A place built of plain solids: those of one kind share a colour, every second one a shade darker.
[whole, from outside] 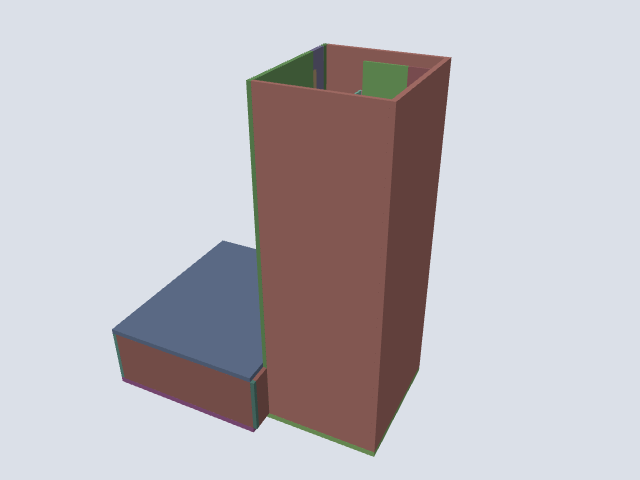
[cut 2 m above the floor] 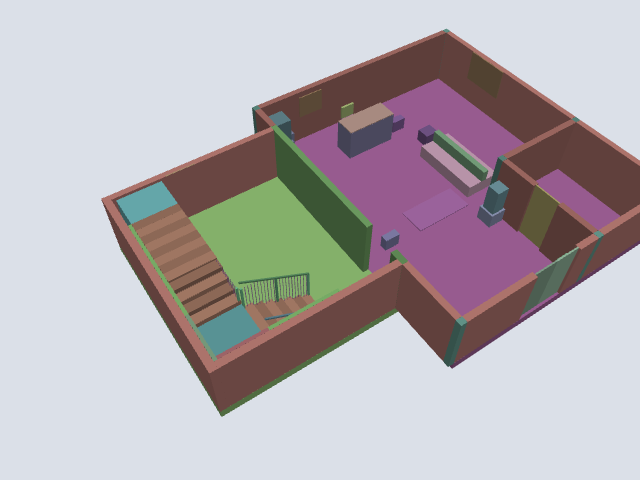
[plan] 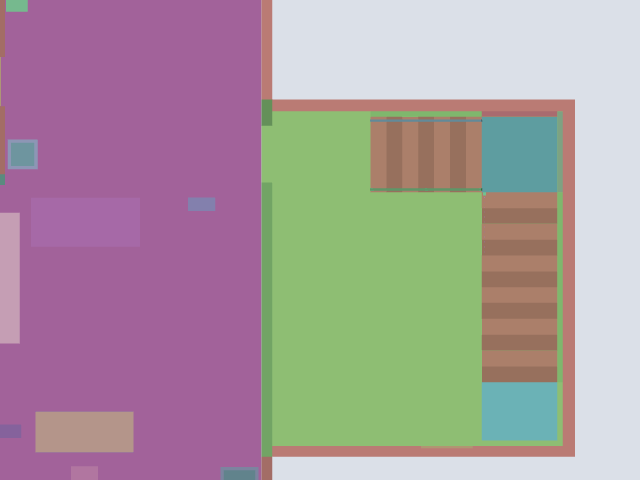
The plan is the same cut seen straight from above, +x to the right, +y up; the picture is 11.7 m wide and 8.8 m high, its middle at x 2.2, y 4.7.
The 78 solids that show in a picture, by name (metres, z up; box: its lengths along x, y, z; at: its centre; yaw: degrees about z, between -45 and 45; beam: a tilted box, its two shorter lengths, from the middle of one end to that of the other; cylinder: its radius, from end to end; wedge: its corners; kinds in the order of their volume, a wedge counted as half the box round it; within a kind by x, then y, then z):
{
 "wall_1": {"box": [0.2, 5.95, 2.9], "at": [-6.88, 2.73, 1.45]},
 "wall_2": {"box": [0.2, 3.4, 2.9], "at": [-6.88, 7.61, 1.45]},
 "wall_3": {"box": [3.0, 0.2, 2.9], "at": [-5.28, 5.8, 1.45]},
 "wall_4": {"box": [3.0, 0.2, 2.9], "at": [-5.28, 9.4, 1.45]},
 "wall_5": {"box": [0.2, 1.25, 2.9], "at": [-3.67, 6.53, 1.45]},
 "wall_6": {"box": [0.2, 1.25, 2.9], "at": [-3.67, 8.68, 1.45]},
 "wall_7": {"box": [0.7, 0.2, 2.9], "at": [-3.22, 9.4, 1.45]},
 "wall_8": {"box": [7.9, 0.2, 2.9], "at": [-2.83, -0.34, 1.45]},
 "wall_9": {"box": [2.4, 0.2, 2.9], "at": [-0.07, 9.4, 1.45]},
 "wall_10": {"box": [0.2, 0.97, 2.9], "at": [1.23, 0.24, 1.45]},
 "wall_11": {"box": [0.2, 2.03, 2.9], "at": [1.23, 8.29, 1.45]},
 "wall_12": {"box": [5.33, 0.2, 16.46], "at": [3.99, 0.82, 8.23]},
 "wall_13": {"box": [5.33, 0.22, 16.46], "at": [3.99, 7.17, 8.23]},
 "wall_14": {"box": [0.22, 6.55, 16.46], "at": [6.76, 4.0, 8.23]},
 "lobby_floor_slab_1": {"box": [8.1, 9.95, 0.3], "at": [-2.92, 4.53, -0.15]},
 "lobby_ceiling_slab_1": {"box": [8.1, 9.95, 0.25], "at": [-2.92, 4.53, 3.02]},
 "wall_cheek_1": {"box": [0.2, 5.03, 16.46], "at": [1.23, 3.24, 8.23]},
 "wall_cheek_2": {"box": [0.2, 0.48, 16.46], "at": [1.23, 7.04, 8.23]},
 "tread_slab_1": {"box": [0.3, 1.39, 0.16], "at": [3.27, 6.27, 0.08]},
 "tread_slab_2": {"box": [0.29, 1.39, 0.32], "at": [3.56, 6.27, 0.16]},
 "tread_slab_3": {"box": [0.3, 1.39, 0.48], "at": [3.85, 6.27, 0.24]},
 "tread_slab_4": {"box": [0.29, 1.39, 0.65], "at": [4.15, 6.27, 0.32]},
 "tread_slab_5": {"box": [0.29, 1.39, 0.81], "at": [4.44, 6.27, 0.41]},
 "tread_slab_6": {"box": [0.29, 1.39, 0.97], "at": [4.73, 6.27, 0.49]},
 "tread_slab_7": {"box": [0.29, 1.39, 1.13], "at": [5.02, 6.27, 0.57]},
 "tread_slab_8": {"box": [1.39, 0.29, 3.23], "at": [5.86, 2.24, 1.61]},
 "tread_slab_9": {"box": [1.39, 0.29, 3.07], "at": [5.86, 2.53, 1.53]},
 "tread_slab_10": {"box": [1.39, 0.29, 2.9], "at": [5.86, 2.82, 1.45]},
 "tread_slab_11": {"box": [1.39, 0.3, 2.74], "at": [5.86, 3.11, 1.37]},
 "tread_slab_12": {"box": [1.39, 0.29, 2.58], "at": [5.86, 3.4, 1.29]},
 "tread_slab_13": {"box": [1.39, 0.29, 2.42], "at": [5.86, 3.69, 1.21]},
 "tread_slab_14": {"box": [1.39, 0.29, 2.26], "at": [5.86, 3.98, 1.13]},
 "tread_slab_15": {"box": [1.39, 0.29, 2.1], "at": [5.86, 4.27, 1.05]},
 "tread_slab_16": {"box": [1.39, 0.29, 1.93], "at": [5.86, 4.56, 0.97]},
 "tread_slab_17": {"box": [1.39, 0.29, 1.77], "at": [5.86, 4.85, 0.89]},
 "tread_slab_18": {"box": [1.39, 0.29, 1.61], "at": [5.86, 5.14, 0.81]},
 "tread_slab_19": {"box": [1.39, 0.29, 1.45], "at": [5.86, 5.43, 0.73]},
 "floor_slab_1": {"box": [5.75, 6.55, 0.3], "at": [4.0, 4.0, -0.15]},
 "wall_wall_1": {"box": [2.04, 0.1, 15.96], "at": [4.15, 7.01, 7.98]},
 "wall_wall_2": {"box": [0.1, 3.48, 15.96], "at": [6.6, 3.83, 7.98]},
 "landing_slab_1": {"box": [1.39, 1.07, 3.39], "at": [5.86, 1.56, 1.7]},
 "landing_slab_2": {"box": [1.39, 1.39, 1.29], "at": [5.86, 6.27, 0.65]},
 "wall_head_1": {"box": [0.2, 1.04, 14.36], "at": [1.23, 6.28, 9.28]},
 "wall_land_far_wall_1": {"box": [0.1, 1.49, 15.96], "at": [6.6, 6.32, 7.98]},
 "wall_land_wall_1": {"box": [1.39, 0.1, 15.96], "at": [5.86, 7.01, 7.98]},
 "lobby_desk_body_1": {"box": [1.8, 0.75, 1.1], "at": [-2.12, 1.18, 0.55]},
 "lobby_island_seat_1": {"box": [1.2, 2.4, 0.45], "at": [-3.9, 4.0, 0.22]},
 "wallpost_1": {"box": [0.2, 0.2, 2.9], "at": [-6.88, -0.34, 1.45]},
 "wallpost_2": {"box": [0.2, 0.2, 2.9], "at": [-3.67, 5.8, 1.45]},
 "wallpost_3": {"box": [0.2, 0.2, 2.9], "at": [-3.67, 9.4, 1.45]},
 "wallpost_4": {"box": [0.2, 0.2, 2.9], "at": [1.23, -0.34, 1.45]},
 "wallpost_5": {"box": [0.2, 0.2, 2.9], "at": [1.23, 9.4, 1.45]},
 "lobby_planter_box_1": {"box": [0.55, 0.55, 0.5], "at": [-3.25, 6.27, 0.25]},
 "lobby_planter_box_2": {"box": [0.7, 0.7, 0.8], "at": [0.72, 0.19, 0.4]},
 "lobby_planter_plant_1": {"box": [0.43, 0.43, 0.9], "at": [-3.25, 6.27, 0.95]},
 "lobby_planter_plant_2": {"box": [0.58, 0.58, 0.9], "at": [0.72, 0.19, 1.25]},
 "lobby_entrance_leaf_1": {"box": [0.8, 0.05, 2.4], "at": [-2.47, 9.4, 1.2]},
 "lobby_entrance_leaf_2": {"box": [0.8, 0.05, 2.4], "at": [-1.67, 9.4, 1.2]},
 "lobby_island_spine_1": {"box": [0.2, 2.4, 0.4], "at": [-3.9, 4.0, 0.65]},
 "door_leaf_1": {"box": [0.045, 0.95, 2.07], "at": [1.3, 5.57, 14.6]},
 "door_leaf_2": {"box": [0.95, 0.045, 2.08], "at": [4.53, 0.9, 1.04]},
 "lobby_parcel_box_1": {"box": [0.5, 0.45, 0.45], "at": [-4.02, 2.31, 0.22]},
 "lobby_parcel_box_2": {"box": [0.5, 0.25, 0.45], "at": [-3.53, 1.19, 0.22]},
 "lobby_runner_top_1": {"box": [2.0, 0.9, 0.08], "at": [-2.1, 5.03, -0.01]},
 "lobby_bin_body_1": {"box": [0.4, 0.4, 0.75], "at": [-3.36, 9.09, 0.37]},
 "lobby_desk_chair_seat_1": {"box": [0.5, 0.5, 0.48], "at": [-2.12, 0.3, 0.24]},
 "lobby_board_panel_1": {"box": [0.04, 1.5, 1.2], "at": [-6.75, 1.96, 1.5]},
 "lobby_board_panel_2": {"box": [0.9, 0.04, 0.8], "at": [-0.79, -0.23, 1.4]},
 "lobby_office_door_leaf_1": {"box": [0.05, 0.9, 2.1], "at": [-3.67, 7.61, 1.05]},
 "lobby_left_box_1": {"box": [0.5, 0.25, 0.45], "at": [0.03, 5.35, 0.22]},
 "lobby_desk_counter_1": {"box": [1.8, 0.75, 0.04], "at": [-2.12, 1.18, 1.12]},
 "lobby_desk_chair_back_1": {"box": [0.5, 0.08, 0.47], "at": [-2.12, 0.1, 0.71]},
 "posts_1": {"box": [0.06, 0.06, 0.99], "at": [3.15, 5.62, 0.66]},
 "posts_2": {"box": [0.06, 0.06, 1.05], "at": [4.15, 5.62, 1.17]},
 "posts_3": {"box": [0.06, 0.06, 1.12], "at": [5.14, 5.62, 1.69]},
 "posts_4": {"box": [0.06, 0.06, 0.99], "at": [5.22, 5.55, 1.95]},
 "rail_top_1": {"beam": [0.05, 0.05], "from": [3.12, 5.62, 1.13], "to": [5.17, 5.62, 2.26]},
 "handrail_rail_1": {"beam": [0.045, 0.045], "from": [3.12, 6.89, 1.13], "to": [5.17, 6.89, 2.26]}
}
